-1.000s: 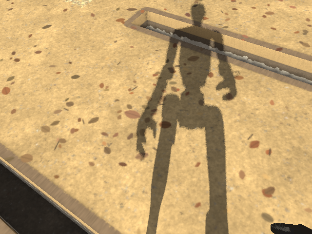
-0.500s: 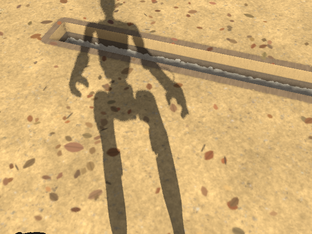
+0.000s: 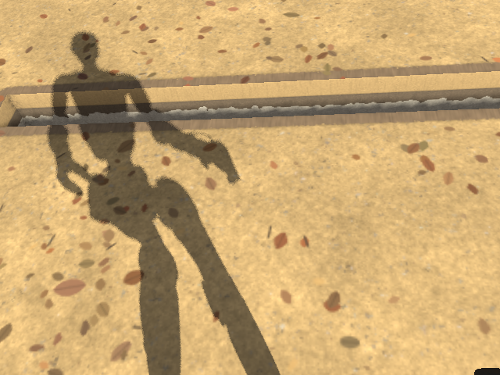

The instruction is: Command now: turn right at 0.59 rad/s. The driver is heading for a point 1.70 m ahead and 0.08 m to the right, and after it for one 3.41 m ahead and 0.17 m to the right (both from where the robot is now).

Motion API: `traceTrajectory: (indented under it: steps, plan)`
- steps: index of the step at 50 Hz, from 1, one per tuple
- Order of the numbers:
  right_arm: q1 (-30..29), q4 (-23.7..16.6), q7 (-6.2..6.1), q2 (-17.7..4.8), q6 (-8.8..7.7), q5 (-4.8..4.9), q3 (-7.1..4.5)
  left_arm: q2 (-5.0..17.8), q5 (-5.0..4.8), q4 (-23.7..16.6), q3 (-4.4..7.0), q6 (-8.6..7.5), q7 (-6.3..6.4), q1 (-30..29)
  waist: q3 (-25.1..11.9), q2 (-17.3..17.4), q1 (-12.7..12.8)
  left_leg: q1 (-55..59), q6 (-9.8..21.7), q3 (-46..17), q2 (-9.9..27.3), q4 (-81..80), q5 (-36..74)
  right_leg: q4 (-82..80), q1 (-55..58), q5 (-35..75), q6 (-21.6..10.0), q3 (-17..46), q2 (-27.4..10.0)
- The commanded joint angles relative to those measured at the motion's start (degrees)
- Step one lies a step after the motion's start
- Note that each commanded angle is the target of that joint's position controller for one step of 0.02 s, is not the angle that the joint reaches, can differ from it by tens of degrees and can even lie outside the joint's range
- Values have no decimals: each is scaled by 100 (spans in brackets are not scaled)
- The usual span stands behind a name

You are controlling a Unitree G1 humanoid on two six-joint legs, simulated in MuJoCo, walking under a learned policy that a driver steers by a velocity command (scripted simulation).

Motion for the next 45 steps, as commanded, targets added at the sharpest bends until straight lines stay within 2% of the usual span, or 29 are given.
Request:
traceTrajectory:
  steps: [1,4,8,9,12,14,15,16,17,18,19,20,21,22,23,24,25,26,28,29,33,35,38,40,41,42,43,44,45]
  plan:
    - [-67,-278,40,-466,-101,-32,-97,1027,3,-335,349,-144,-3,386,-1051,-859,112,-663,16,-226,92,423,-117,-913,1913,-1517,-1033,2125,-1593]
    - [79,-202,49,-413,-77,-120,-56,1117,-45,-348,350,-87,21,133,-1086,-784,-21,101,-62,-127,-7,138,16,-956,1443,-975,-956,1872,-1421]
    - [532,-96,19,-664,57,-41,-113,1092,21,-480,339,11,-7,-138,-1110,-1186,-118,973,-169,-95,-125,215,-156,-1215,993,-1030,-920,2073,-1367]
    - [946,80,-10,-528,90,-51,-64,1010,78,-694,297,123,-61,-612,-1165,-1202,-337,1364,-171,223,-138,-353,-170,-1201,656,-1001,-766,1732,-1182]
    - [1975,487,193,-378,140,-143,-43,944,104,-1052,398,427,-113,-1199,-1283,-1649,-560,2886,61,520,36,-2398,-190,-1283,-14,-952,-218,1520,-998]
    - [2360,702,347,-543,168,-243,-79,1037,27,-1160,540,543,-96,-1246,-1168,-2014,-462,3404,206,758,340,-3705,197,-1233,-126,-669,98,1596,-928]
    - [2403,806,285,-356,200,-208,-32,989,-230,-1038,561,567,-112,-991,-707,-1991,-461,2875,387,999,128,-5840,-595,-1043,211,-1874,522,1233,-402]
    - [2137,841,283,-275,116,3,-13,811,-587,-674,588,441,-99,-424,-324,-1169,-180,1938,694,34,832,-6790,-1107,483,724,-3181,431,1101,-397]
    - [1286,721,338,-516,118,10,21,600,-620,-511,570,424,-171,383,-438,170,735,1948,755,-338,1408,-6317,716,1791,267,-2732,425,304,330]
    - [910,575,349,-786,153,-183,-36,623,-335,-329,645,352,-162,625,-679,879,914,1869,1009,-675,2207,-5730,4778,3002,-484,-2956,542,230,941]
    - [1090,546,407,-1568,11,-399,-306,1004,-87,-635,731,187,-231,-383,-347,1229,396,868,1952,-2323,3377,-6657,3460,4139,-1698,-2784,564,-184,462]
    - [521,335,371,-1193,-98,-466,-192,1416,-127,-494,867,198,-197,-604,319,647,432,603,2201,-2165,3300,-6864,2379,5179,-2136,-2637,596,365,150]
    - [24,190,269,-820,11,-258,-80,1264,7,-421,795,350,-154,-374,663,438,671,930,2062,-1435,2648,-6453,1994,6292,-2368,-2379,775,321,527]
    - [26,6,91,-252,-28,-155,53,1141,52,-230,751,432,-177,-333,605,157,558,1382,1783,-963,2482,-6506,1209,7047,-2618,-2144,807,477,468]
    - [429,9,47,-231,-102,-108,99,1089,-10,-305,733,413,-172,-438,780,38,398,2246,1714,-809,2306,-6428,706,7206,-3422,-1928,776,304,545]
    - [1172,111,-64,-349,-313,-83,64,1128,-104,-236,752,270,-208,-817,770,-55,63,2894,1699,-822,2371,-6697,507,7233,-3654,-1567,691,246,291]
    - [1657,182,-45,-229,-492,-72,71,1022,-139,-44,766,137,-276,-661,697,-173,-46,3498,1508,-724,2206,-6743,80,6706,-3748,-1361,579,168,93]
    - [2285,380,-21,-102,-545,-105,82,821,-228,145,721,7,-373,-643,454,-28,-268,4062,1388,-615,2083,-6750,-202,6053,-3715,-988,603,75,-56]
    - [3058,560,5,-81,-588,-122,82,728,-380,123,727,-129,-466,-1193,730,511,-652,4556,1418,-811,2177,-7069,-829,5410,-4051,-855,615,-151,-162]
    - [3085,621,87,174,-548,-147,143,483,-321,330,637,-110,-446,-934,869,585,-734,4224,1544,-850,2113,-7078,-529,5674,-3893,-1017,578,-363,-185]
    - [2882,528,165,-152,-617,-178,30,522,-201,369,648,-253,-535,-974,842,560,-545,3994,1771,-826,2295,-7335,60,5133,-3725,-814,644,-727,-588]
    - [3322,676,73,-204,-747,-109,-3,718,-290,183,710,-416,-605,-1514,970,580,-625,4740,1690,-889,2577,-7447,-313,4451,-4407,-833,649,-604,-826]
    - [3625,828,1,-162,-803,-112,-29,561,-282,172,680,-506,-670,-1977,1102,563,-708,4971,1691,-758,2795,-7498,235,4060,-4677,-772,695,-868,-999]
    - [3801,955,-63,-73,-707,-145,-40,421,-236,136,612,-455,-686,-2217,1336,640,-710,4714,1696,-557,2823,-7739,120,4055,-4686,-855,752,-1040,-1005]
    - [3777,960,-61,32,-666,-67,-24,333,-206,151,572,-455,-699,-2224,1293,501,-692,4688,1682,-410,2658,-7852,196,3794,-4563,-764,774,-1305,-939]
    - [3776,1087,-81,-24,-561,15,-63,341,-252,99,556,-437,-760,-2252,1338,548,-591,4549,1596,-219,2669,-7908,369,3439,-4319,-349,737,-1214,-994]
    - [3583,1050,-115,-52,-529,-2,-71,319,-217,56,520,-479,-838,-2499,1336,482,-537,4305,1448,43,2601,-8022,479,3099,-3966,33,676,-1374,-952]
    - [2739,801,-89,-16,-428,3,-20,-78,-161,27,318,-539,-987,-2545,1379,211,-299,2767,1246,801,2309,-8319,737,2263,-2287,712,519,-1523,-981]
    - [2776,810,-126,-234,-382,68,-111,-87,-88,-78,298,-602,-1088,-2772,1226,284,-357,2084,1219,1003,2270,-8729,712,2055,-1136,1238,409,-1739,-792]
